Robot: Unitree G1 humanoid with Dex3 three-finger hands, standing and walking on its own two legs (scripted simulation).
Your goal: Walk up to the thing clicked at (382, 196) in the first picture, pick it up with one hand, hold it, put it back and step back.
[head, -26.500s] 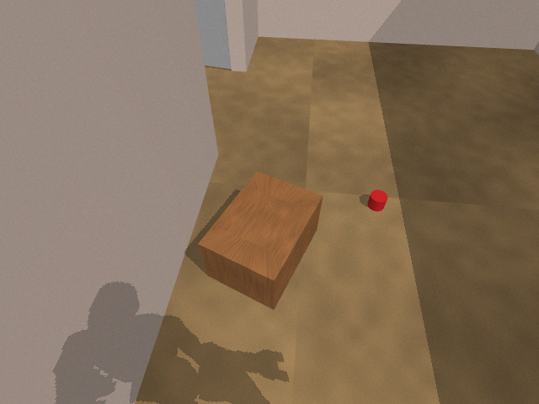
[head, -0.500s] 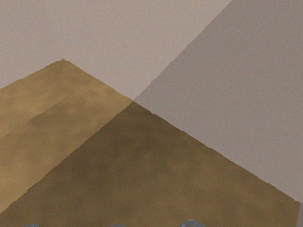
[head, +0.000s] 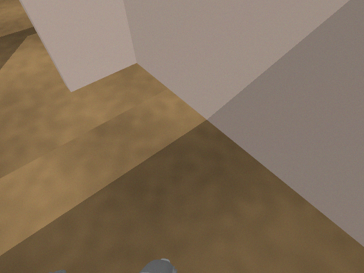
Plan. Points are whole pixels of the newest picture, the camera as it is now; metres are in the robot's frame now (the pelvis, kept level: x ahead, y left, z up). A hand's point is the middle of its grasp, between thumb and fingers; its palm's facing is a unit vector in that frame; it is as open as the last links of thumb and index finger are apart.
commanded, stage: walk up
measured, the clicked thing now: out of the picture +0.02 +1.44 -0.72
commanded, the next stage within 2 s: none
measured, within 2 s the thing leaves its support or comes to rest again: neither
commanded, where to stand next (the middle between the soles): +0.09 +0.01 m, yaw +7 degrees
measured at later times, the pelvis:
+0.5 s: pelvis +0.02 -0.01 -0.01, yaw +25 degrees
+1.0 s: pelvis +0.02 -0.12 +0.01, yaw +50 degrees
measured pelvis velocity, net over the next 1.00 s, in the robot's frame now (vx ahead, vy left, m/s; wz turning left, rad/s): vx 0.02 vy -0.12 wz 0.87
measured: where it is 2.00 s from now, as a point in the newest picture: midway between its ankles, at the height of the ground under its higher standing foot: outside the picture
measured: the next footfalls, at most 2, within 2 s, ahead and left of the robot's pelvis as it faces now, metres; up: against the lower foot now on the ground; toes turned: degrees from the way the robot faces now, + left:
left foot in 0.22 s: +0.10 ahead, +0.15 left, +0.00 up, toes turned +13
right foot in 0.66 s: +0.14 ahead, -0.15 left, +0.00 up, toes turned +37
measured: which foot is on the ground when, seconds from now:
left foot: up 0.00-0.20, down 0.22-0.70, up 0.72-1.00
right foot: down 0.00-0.24, up 0.26-0.64, down 0.66-1.00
